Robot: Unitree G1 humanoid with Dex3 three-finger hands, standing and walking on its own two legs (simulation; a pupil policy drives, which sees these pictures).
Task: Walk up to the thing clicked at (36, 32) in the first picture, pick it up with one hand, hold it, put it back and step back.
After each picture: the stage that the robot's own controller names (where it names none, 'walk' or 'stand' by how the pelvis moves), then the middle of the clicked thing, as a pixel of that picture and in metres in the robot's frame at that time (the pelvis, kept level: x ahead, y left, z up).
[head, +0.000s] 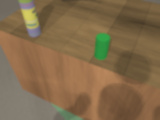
stand; (29, 14) +0.78 +0.31 +0.05
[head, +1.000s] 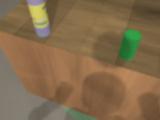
walk; (38, 10) +0.67 +0.22 +0.09
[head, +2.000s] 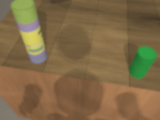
stand; (31, 35) +0.50 +0.21 +0.09
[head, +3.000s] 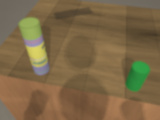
stand; (36, 49) +0.50 +0.22 +0.05
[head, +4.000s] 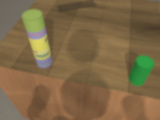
stand; (39, 42) +0.52 +0.21 +0.05
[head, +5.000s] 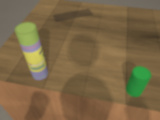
stand; (34, 54) +0.48 +0.22 +0.05
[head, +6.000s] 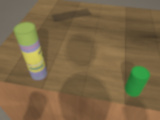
stand; (32, 54) +0.48 +0.23 +0.05
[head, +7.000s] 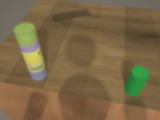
stand; (32, 54) +0.48 +0.23 +0.05
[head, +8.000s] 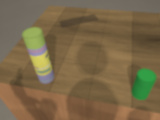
rise first; (40, 58) +0.47 +0.23 +0.05
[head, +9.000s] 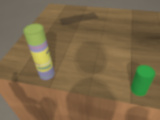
go down; (41, 54) +0.49 +0.22 +0.05
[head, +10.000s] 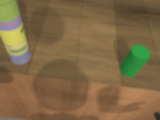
go down; (12, 33) +0.49 +0.21 +0.09
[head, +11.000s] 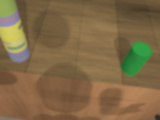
go down; (10, 29) +0.49 +0.22 +0.11
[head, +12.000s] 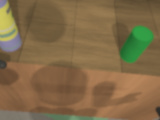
close in; out of the picture +0.50 +0.22 +0.14
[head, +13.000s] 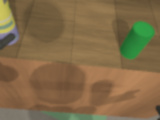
close; out of the picture +0.52 +0.22 +0.15
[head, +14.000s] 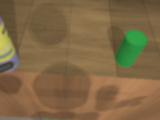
lift; out of the picture +0.44 +0.22 +0.13
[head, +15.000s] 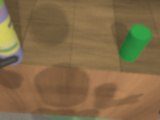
lift; out of the picture +0.45 +0.21 +0.14
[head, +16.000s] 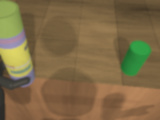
lift; (14, 51) +0.39 +0.19 +0.14
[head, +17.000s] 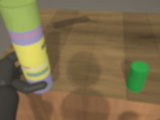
lift; (31, 51) +0.31 +0.15 +0.25
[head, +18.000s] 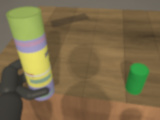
hold; (35, 59) +0.32 +0.14 +0.21
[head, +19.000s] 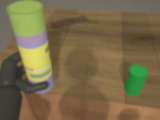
crouch; (35, 54) +0.33 +0.14 +0.22
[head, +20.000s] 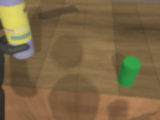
lower; (14, 17) +0.45 +0.19 +0.24
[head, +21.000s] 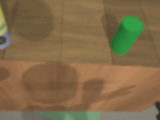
lower; out of the picture +0.51 +0.21 +0.15
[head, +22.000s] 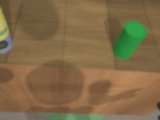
lower; out of the picture +0.50 +0.22 +0.15
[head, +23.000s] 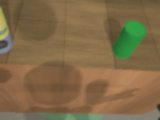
lower; out of the picture +0.50 +0.22 +0.14
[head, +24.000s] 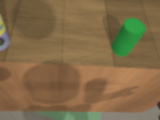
lower; out of the picture +0.50 +0.22 +0.15
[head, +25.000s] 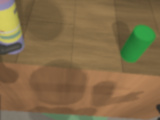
draw back; (3, 15) +0.49 +0.20 +0.14
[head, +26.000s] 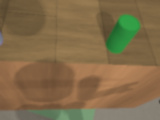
rise; out of the picture +0.49 +0.22 +0.15
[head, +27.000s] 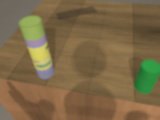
sink last; (39, 50) +0.46 +0.20 +0.10
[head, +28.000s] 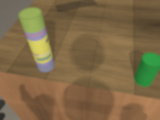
stand; (39, 43) +0.48 +0.20 +0.10
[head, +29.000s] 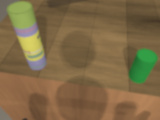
stand; (30, 40) +0.47 +0.21 +0.12
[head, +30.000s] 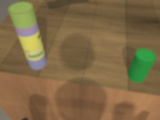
stand; (30, 40) +0.48 +0.21 +0.12
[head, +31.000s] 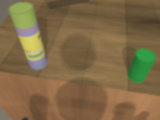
stand; (31, 40) +0.48 +0.21 +0.12
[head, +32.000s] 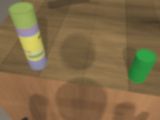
stand; (31, 40) +0.48 +0.21 +0.12
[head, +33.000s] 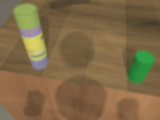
stand; (33, 40) +0.48 +0.21 +0.10
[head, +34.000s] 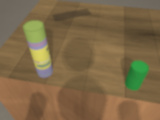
walk; (40, 52) +0.49 +0.20 +0.05
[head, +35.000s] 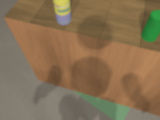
walk; out of the picture +0.69 +0.13 +0.08
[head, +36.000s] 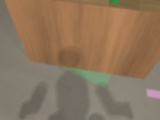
walk; out of the picture +1.00 +0.23 +0.07
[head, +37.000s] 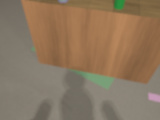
stand; out of the picture +1.11 +0.19 +0.06
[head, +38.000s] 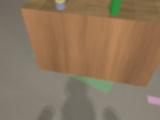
stand; out of the picture +1.12 +0.20 +0.05
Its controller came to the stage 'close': yes
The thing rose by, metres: 0.18
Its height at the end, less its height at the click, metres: +0.00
